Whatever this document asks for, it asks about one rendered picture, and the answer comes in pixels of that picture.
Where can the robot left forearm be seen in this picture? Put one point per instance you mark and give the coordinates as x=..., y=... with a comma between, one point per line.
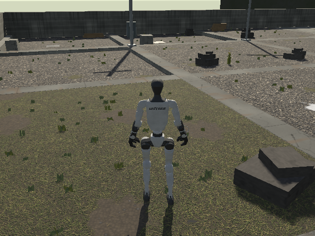
x=134, y=131

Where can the right robot upper arm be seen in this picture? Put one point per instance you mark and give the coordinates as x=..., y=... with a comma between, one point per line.
x=175, y=111

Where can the robot left hand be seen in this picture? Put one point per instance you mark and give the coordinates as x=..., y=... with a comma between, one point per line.
x=133, y=140

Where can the robot right forearm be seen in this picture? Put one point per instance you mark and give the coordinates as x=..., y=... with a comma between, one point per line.
x=182, y=130

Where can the robot right hand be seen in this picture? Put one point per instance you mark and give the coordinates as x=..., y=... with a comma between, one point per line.
x=181, y=139

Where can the robot torso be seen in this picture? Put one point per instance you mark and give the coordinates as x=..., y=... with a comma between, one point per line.
x=157, y=119

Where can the robot right thigh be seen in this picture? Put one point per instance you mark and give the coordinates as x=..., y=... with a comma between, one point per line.
x=168, y=149

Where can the left robot upper arm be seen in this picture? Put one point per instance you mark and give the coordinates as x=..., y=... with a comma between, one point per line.
x=139, y=112

